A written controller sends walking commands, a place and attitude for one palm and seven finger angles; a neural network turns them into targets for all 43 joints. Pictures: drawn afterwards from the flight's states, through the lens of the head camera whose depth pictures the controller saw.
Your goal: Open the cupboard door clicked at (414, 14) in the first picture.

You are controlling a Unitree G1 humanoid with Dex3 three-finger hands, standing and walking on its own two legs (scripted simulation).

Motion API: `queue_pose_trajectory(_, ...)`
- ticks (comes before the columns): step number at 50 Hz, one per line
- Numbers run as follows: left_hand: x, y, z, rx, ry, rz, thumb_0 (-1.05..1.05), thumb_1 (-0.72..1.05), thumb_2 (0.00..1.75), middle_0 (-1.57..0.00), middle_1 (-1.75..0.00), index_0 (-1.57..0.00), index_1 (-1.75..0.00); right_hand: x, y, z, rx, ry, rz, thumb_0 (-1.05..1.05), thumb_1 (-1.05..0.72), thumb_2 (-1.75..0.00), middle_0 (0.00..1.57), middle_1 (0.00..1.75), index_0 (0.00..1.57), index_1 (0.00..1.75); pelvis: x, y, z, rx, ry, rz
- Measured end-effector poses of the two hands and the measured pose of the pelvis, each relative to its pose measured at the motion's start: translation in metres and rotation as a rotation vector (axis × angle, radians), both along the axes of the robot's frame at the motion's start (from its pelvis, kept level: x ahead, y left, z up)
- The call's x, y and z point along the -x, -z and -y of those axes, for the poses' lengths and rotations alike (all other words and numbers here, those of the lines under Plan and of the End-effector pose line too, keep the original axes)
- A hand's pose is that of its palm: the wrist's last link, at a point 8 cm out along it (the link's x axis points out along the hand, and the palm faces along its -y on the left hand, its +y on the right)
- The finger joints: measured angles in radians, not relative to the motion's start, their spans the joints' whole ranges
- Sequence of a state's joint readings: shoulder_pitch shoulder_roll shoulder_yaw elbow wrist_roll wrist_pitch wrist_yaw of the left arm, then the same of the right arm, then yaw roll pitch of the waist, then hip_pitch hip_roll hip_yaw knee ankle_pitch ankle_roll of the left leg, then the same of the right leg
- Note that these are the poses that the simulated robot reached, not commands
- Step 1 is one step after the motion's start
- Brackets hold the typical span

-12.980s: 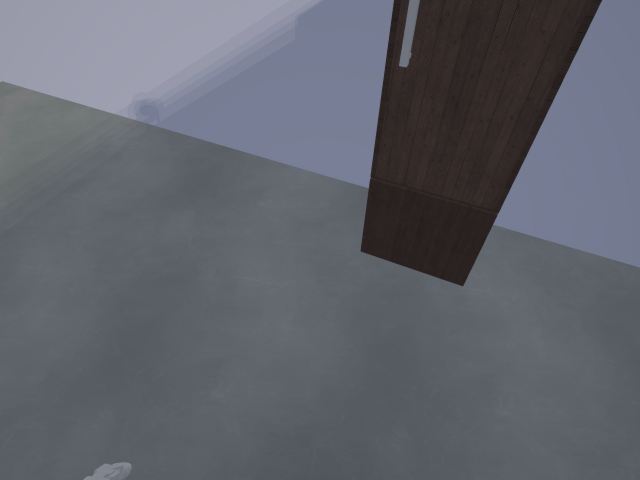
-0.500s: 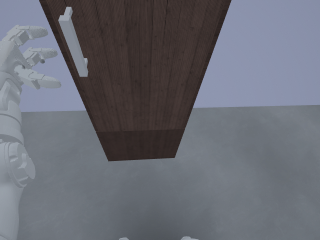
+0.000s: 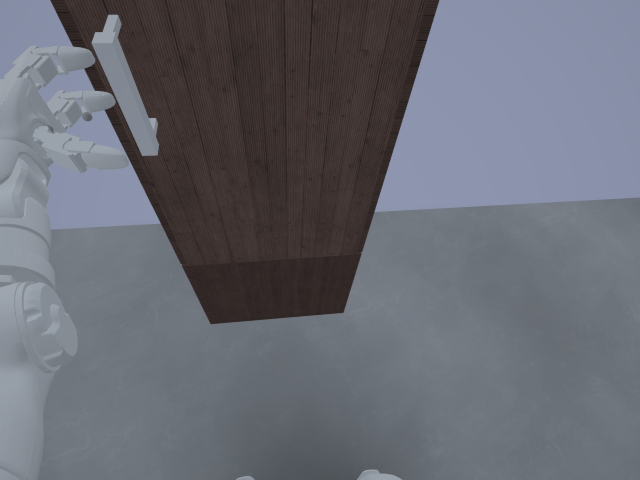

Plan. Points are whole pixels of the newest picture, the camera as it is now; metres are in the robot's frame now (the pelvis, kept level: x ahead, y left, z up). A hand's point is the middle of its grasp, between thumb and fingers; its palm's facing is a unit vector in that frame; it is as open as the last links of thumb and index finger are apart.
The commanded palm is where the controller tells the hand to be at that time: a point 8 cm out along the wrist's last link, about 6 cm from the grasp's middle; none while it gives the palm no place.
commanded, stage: slide the fingers in behind the handle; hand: left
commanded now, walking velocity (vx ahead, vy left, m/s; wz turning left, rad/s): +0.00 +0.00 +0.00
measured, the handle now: (133, 91) +0.55 +0.19 +0.15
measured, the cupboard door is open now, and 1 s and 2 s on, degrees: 0 0 0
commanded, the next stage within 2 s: close the thumb around the handle in 1.26 s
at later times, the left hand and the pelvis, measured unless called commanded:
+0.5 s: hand (97, 119) +0.50 +0.22 +0.15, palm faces +0.09 -1.00 +0.02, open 14.5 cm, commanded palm +0.48 +0.23 +0.15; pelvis +0.00 +0.00 +0.00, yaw +2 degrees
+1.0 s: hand (154, 117) +0.50 +0.16 +0.15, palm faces +0.08 -1.00 -0.02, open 13.9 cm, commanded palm +0.48 +0.19 +0.15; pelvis -0.01 -0.01 +0.00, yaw +2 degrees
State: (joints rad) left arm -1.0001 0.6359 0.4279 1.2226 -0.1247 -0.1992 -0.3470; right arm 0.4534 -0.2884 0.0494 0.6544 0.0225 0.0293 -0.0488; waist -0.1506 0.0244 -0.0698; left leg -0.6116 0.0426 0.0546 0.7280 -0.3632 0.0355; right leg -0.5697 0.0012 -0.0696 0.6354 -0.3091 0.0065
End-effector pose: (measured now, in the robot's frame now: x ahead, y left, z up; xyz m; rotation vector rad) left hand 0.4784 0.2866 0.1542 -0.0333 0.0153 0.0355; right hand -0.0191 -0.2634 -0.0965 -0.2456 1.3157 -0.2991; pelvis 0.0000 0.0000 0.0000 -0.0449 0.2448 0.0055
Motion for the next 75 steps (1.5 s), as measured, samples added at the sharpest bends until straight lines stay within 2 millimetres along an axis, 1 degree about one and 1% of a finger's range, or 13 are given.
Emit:
queue_pose_trajectory(9, -0.001, -0.001, 0.001, -0.021, -0.027, -0.003, -0.01, -0.5, 0.3, -0.31, -1.21, -0.3, -1.23, -0.015, 0.002, 0.006, 0.007, -0.048, 0.026, 0.0, -0.9, -0.89, 0.2, 0.3, 0.2, 0.3, 0.003, 0.002, 0.002, 0.001, -0.019, -0.013)
queue_pose_trajectory(16, 0.002, -0.001, 0.005, -0.022, -0.039, 0.001, -0.01, -0.5, 0.3, -0.29, -1.21, -0.26, -1.22, -0.023, 0.004, 0.008, 0.001, -0.073, 0.031, 0.0, -0.9, -0.89, 0.2, 0.3, 0.2, 0.3, 0.0, 0.002, 0.004, 0.002, -0.03, -0.012)
queue_pose_trajectory(35, 0.013, -0.001, 0.022, -0.044, -0.077, 0.01, -0.01, -0.5, 0.3, -0.3, -1.2, -0.1, -1.19, -0.045, 0.014, 0.001, -0.051, -0.137, 0.067, 0.0, -0.9, -0.89, 0.2, 0.3, 0.2, 0.3, 0.0, 0.003, 0.006, -0.001, -0.062, 0.006)
queue_pose_trajectory(37, 0.012, -0.001, 0.032, -0.074, -0.04, 0.004, -0.01, -0.5, 0.3, -0.3, -1.2, -0.1, -1.19, -0.046, 0.015, 0.0, -0.055, -0.145, 0.07, 0.0, -0.9, -0.89, 0.2, 0.3, 0.2, 0.3, 0.0, 0.003, 0.006, -0.002, -0.067, 0.009)
queue_pose_trajectory(40, 0.006, -0.001, 0.063, -0.086, 0.053, 0.003, -0.01, -0.51, 0.3, -0.3, -1.2, -0.15, -1.19, -0.048, 0.016, 0.001, -0.057, -0.148, 0.082, 0.0, -0.9, -0.89, 0.2, 0.3, 0.2, 0.3, 0.002, 0.003, 0.006, -0.004, -0.067, 0.011)
queue_pose_trajectory(41, 0.004, 0.0, 0.069, -0.072, 0.045, 0.002, -0.01, -0.51, 0.3, -0.29, -1.2, -0.17, -1.19, -0.049, 0.016, 0.001, -0.055, -0.144, 0.09, 0.01, -0.9, -0.89, 0.2, 0.3, 0.2, 0.3, 0.002, 0.003, 0.007, -0.005, -0.064, 0.012)
queue_pose_trajectory(44, 0.002, 0.001, 0.068, -0.004, -0.014, -0.011, -0.01, -0.5, 0.3, -0.26, -1.2, -0.26, -1.22, -0.048, 0.016, 0.003, -0.056, -0.131, 0.115, 0.01, -0.9, -0.89, 0.2, 0.3, 0.2, 0.3, 0.002, 0.003, 0.009, -0.011, -0.049, 0.014)
queue_pose_trajectory(47, 0.002, 0.001, 0.07, -0.01, -0.044, -0.012, -0.01, -0.5, 0.3, -0.28, -1.21, -0.3, -1.23, -0.045, 0.015, 0.004, -0.063, -0.118, 0.132, 0.0, -0.9, -0.89, 0.2, 0.3, 0.2, 0.3, 0.003, 0.003, 0.011, -0.016, -0.04, 0.016)
queue_pose_trajectory(52, 0.001, 0.0, 0.072, -0.056, -0.046, 0.007, -0.01, -0.5, 0.3, -0.3, -1.21, -0.29, -1.22, -0.03, 0.015, 0.009, -0.068, -0.087, 0.116, 0.0, -0.9, -0.89, 0.2, 0.3, 0.2, 0.3, 0.007, 0.003, 0.016, -0.02, -0.028, 0.016)
queue_pose_trajectory(58, 0.002, 0.0, 0.072, -0.045, -0.036, 0.006, -0.01, -0.5, 0.3, -0.29, -1.2, -0.28, -1.23, -0.011, 0.014, 0.016, -0.058, -0.046, 0.069, 0.01, -0.9, -0.89, 0.2, 0.3, 0.2, 0.3, 0.006, 0.001, 0.019, -0.021, -0.017, 0.018)
queue_pose_trajectory(62, 0.002, 0.0, 0.071, -0.04, -0.027, 0.005, -0.01, -0.5, 0.3, -0.29, -1.2, -0.28, -1.22, -0.004, 0.012, 0.02, -0.046, -0.03, 0.048, 0.01, -0.9, -0.89, 0.2, 0.3, 0.2, 0.3, 0.004, 0.0, 0.021, -0.02, -0.015, 0.022)
queue_pose_trajectory(68, 0.002, 0.0, 0.071, -0.043, -0.026, 0.008, -0.01, -0.5, 0.3, -0.29, -1.2, -0.28, -1.22, -0.006, 0.009, 0.023, -0.035, -0.022, 0.049, 0.01, -0.9, -0.89, 0.2, 0.3, 0.2, 0.3, 0.002, -0.001, 0.02, -0.02, -0.013, 0.025)
queue_pose_trajectory(75, 0.001, 0.0, 0.07, -0.034, -0.015, 0.01, -0.01, -0.43, 0.34, -0.29, -1.21, -0.29, -1.22, -0.022, 0.008, 0.021, -0.033, -0.033, 0.08, 0.01, -0.9, -0.89, 0.2, 0.3, 0.2, 0.3, -0.001, -0.002, 0.018, -0.02, -0.011, 0.025)
